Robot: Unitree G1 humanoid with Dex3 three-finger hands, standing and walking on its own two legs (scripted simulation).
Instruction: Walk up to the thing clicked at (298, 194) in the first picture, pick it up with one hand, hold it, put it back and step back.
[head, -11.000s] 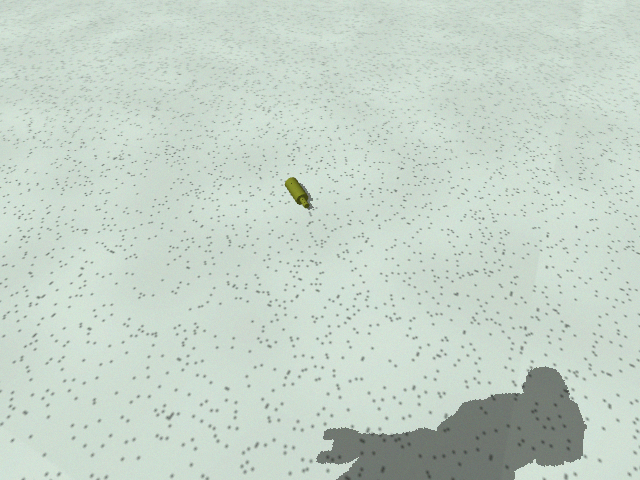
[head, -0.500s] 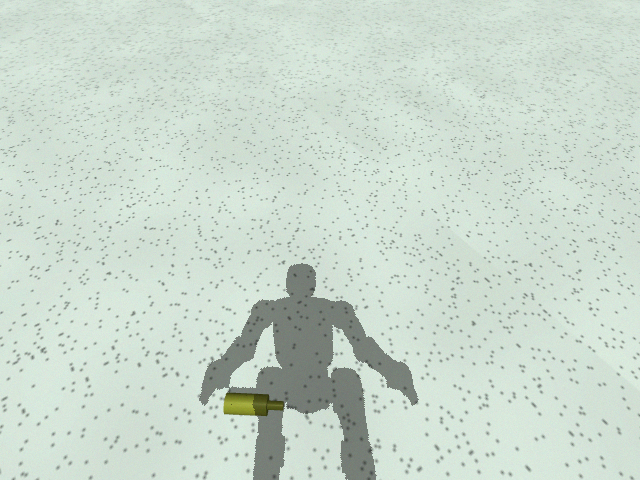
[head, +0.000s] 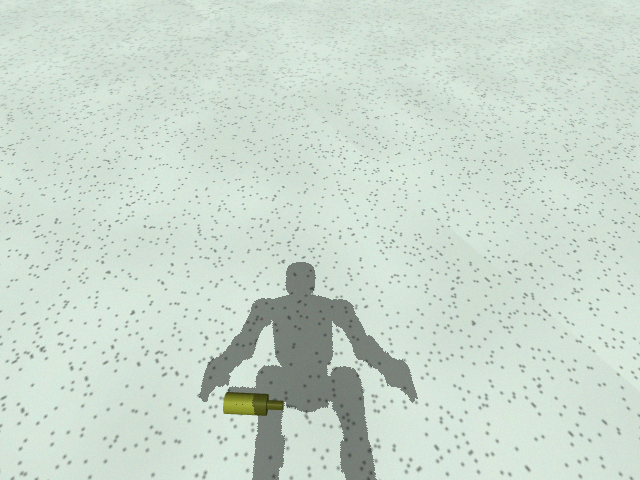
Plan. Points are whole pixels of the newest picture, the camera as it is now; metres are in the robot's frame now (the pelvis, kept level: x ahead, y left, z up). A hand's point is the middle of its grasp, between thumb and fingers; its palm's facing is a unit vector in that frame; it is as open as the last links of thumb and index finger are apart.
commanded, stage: rise first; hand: left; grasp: from above
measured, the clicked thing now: (254, 404) +0.42 +0.20 -0.75
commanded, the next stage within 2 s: none
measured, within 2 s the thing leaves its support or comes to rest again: neither
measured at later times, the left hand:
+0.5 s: hand (152, 469) +0.16 +0.25 -0.18, palm faces -0.06 -0.92 -0.38, open 11.5 cm
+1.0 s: hand out of the picture +0.13 +0.26 -0.24, palm faces -0.17 -0.87 -0.46, open 14.2 cm
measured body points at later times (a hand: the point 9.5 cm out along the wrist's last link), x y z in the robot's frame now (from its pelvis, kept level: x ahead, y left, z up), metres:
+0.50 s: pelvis -0.01 +0.00 -0.03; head +0.05 +0.01 +0.41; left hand +0.16 +0.30 -0.16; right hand +0.09 -0.26 -0.15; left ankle +0.00 +0.14 -0.75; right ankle -0.02 -0.14 -0.75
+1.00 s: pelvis -0.02 +0.01 -0.11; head +0.08 +0.03 +0.33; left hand +0.13 +0.31 -0.21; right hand +0.15 -0.24 -0.19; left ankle +0.00 +0.14 -0.75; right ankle -0.02 -0.14 -0.75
